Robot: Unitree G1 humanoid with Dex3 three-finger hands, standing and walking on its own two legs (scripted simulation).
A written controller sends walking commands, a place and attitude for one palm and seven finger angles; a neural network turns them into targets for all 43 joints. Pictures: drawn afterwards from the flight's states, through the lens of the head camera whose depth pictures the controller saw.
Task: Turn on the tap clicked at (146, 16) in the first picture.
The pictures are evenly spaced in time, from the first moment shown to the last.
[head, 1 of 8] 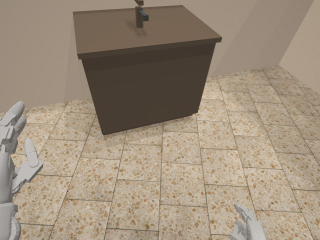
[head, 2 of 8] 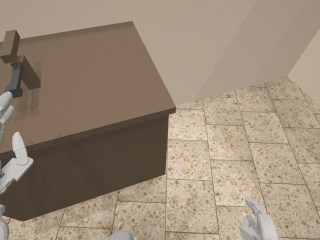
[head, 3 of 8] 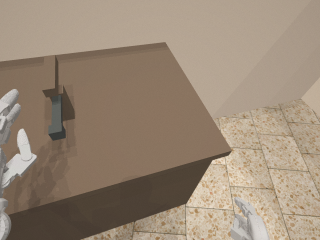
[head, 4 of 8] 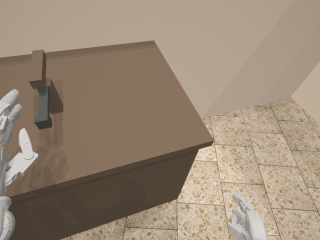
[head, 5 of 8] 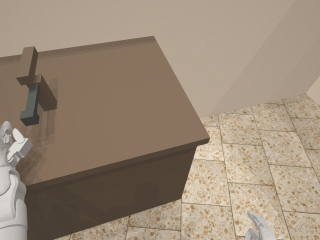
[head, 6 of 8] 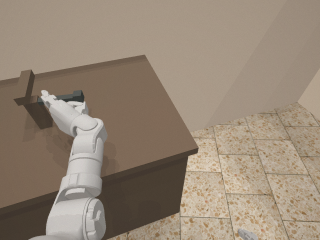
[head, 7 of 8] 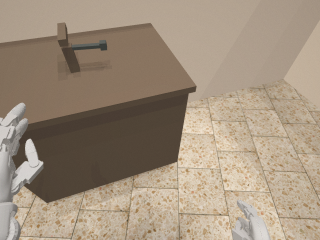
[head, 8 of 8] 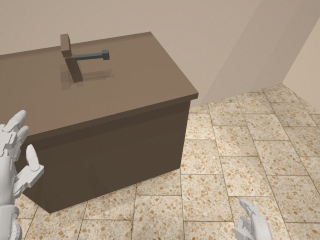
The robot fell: no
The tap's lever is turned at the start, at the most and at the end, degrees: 0 81 81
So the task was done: yes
